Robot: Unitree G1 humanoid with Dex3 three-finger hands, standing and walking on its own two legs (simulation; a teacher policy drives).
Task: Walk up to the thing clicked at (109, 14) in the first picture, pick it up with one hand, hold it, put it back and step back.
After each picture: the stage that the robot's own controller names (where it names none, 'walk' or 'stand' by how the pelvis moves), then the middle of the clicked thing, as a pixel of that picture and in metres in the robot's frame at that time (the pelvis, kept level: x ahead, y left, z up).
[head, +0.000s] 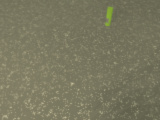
stand; (108, 16) +1.81 -0.39 -0.66
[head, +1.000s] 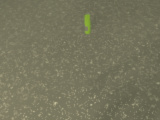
walk; (87, 24) +1.71 +0.02 -0.63
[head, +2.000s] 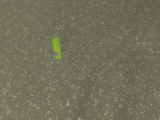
walk; (57, 48) +1.14 +0.27 -0.65
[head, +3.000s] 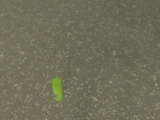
walk; (57, 90) +0.67 +0.20 -0.64
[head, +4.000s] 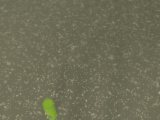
stand; (50, 110) +0.45 +0.22 -0.62
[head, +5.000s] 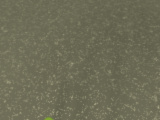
walk; out of the picture +0.41 +0.21 -0.66
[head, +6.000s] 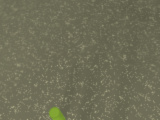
stand; (58, 117) +0.35 +0.22 -0.64
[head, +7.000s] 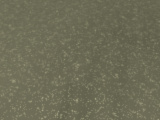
stand; out of the picture +0.37 +0.19 -0.66
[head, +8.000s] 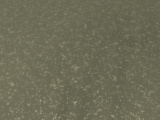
stand; out of the picture +0.37 +0.20 -0.66
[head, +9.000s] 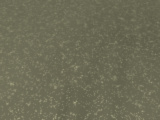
stand; out of the picture +0.36 +0.20 -0.66
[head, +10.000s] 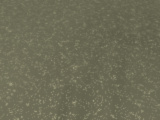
go down; out of the picture +0.35 +0.21 -0.66
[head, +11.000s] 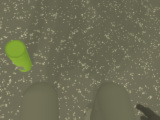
go down; (20, 58) +0.44 +0.23 -0.29
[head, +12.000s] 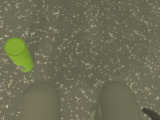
approach; (21, 57) +0.44 +0.24 -0.25
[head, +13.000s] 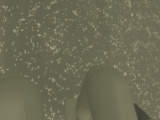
close in; out of the picture +0.42 +0.28 -0.16
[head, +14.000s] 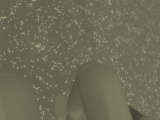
close; out of the picture +0.43 +0.29 -0.16
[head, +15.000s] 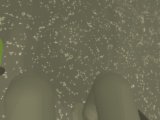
lift; out of the picture +0.36 +0.27 -0.11
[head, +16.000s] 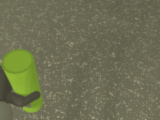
lift; (26, 86) +0.32 +0.17 +0.04
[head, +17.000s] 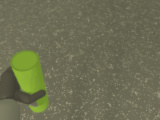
hold; (33, 86) +0.33 +0.16 +0.04
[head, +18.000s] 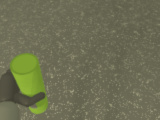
hold; (33, 88) +0.32 +0.16 +0.03
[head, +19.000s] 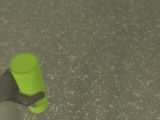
crouch; (32, 87) +0.32 +0.16 +0.04
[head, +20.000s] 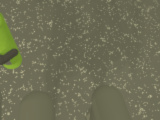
crouch; (2, 45) +0.45 +0.22 -0.05
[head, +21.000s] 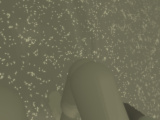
lower; out of the picture +0.44 +0.29 -0.17
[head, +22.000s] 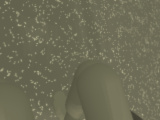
lower; out of the picture +0.44 +0.29 -0.16
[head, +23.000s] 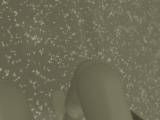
lower; out of the picture +0.44 +0.30 -0.16
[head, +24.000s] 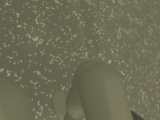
lower; out of the picture +0.43 +0.29 -0.16
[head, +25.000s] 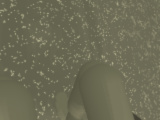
loosen; out of the picture +0.42 +0.29 -0.16
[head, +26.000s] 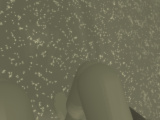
withdraw; out of the picture +0.42 +0.28 -0.17
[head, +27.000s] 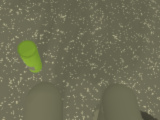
walk; (31, 58) +0.45 +0.23 -0.28
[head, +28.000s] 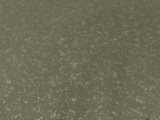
stand; out of the picture +0.37 +0.19 -0.59
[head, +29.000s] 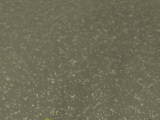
stand; out of the picture +0.39 +0.20 -0.60
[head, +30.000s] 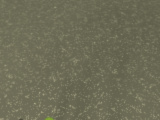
stand; out of the picture +0.38 +0.19 -0.60
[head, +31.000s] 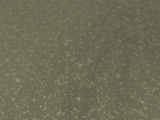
stand; out of the picture +0.39 +0.19 -0.66
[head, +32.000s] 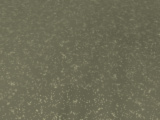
stand; out of the picture +0.36 +0.20 -0.66
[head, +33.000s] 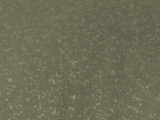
walk; out of the picture +0.37 +0.20 -0.66
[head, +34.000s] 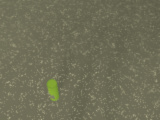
walk; (53, 90) +0.56 +0.18 -0.64
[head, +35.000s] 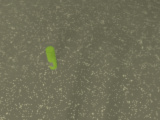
walk; (51, 58) +0.84 +0.26 -0.62
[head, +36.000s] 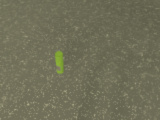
stand; (59, 62) +0.98 +0.19 -0.65
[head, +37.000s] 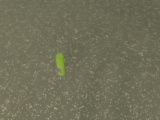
stand; (60, 65) +1.00 +0.19 -0.66
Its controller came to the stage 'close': yes
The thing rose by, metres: 0.68
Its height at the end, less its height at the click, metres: +0.00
